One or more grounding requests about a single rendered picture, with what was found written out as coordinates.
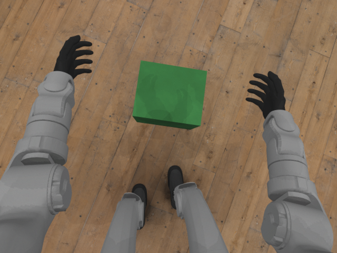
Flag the right robot hand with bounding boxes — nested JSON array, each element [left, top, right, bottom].
[[246, 71, 286, 119]]

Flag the carton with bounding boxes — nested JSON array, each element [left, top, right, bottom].
[[132, 61, 207, 130]]

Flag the right robot thigh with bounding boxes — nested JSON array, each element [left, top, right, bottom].
[[175, 187, 229, 253]]

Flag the robot right forearm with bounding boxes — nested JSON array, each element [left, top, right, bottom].
[[262, 110, 333, 250]]

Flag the robot right upper arm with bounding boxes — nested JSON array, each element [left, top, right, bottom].
[[261, 200, 333, 253]]

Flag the left robot hand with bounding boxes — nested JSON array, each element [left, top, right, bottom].
[[54, 35, 93, 79]]

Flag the robot left upper arm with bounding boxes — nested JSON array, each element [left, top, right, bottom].
[[0, 163, 72, 253]]

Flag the robot left forearm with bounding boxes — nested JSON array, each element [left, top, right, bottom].
[[0, 71, 75, 185]]

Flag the robot right shin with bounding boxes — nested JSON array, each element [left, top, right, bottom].
[[173, 182, 202, 205]]

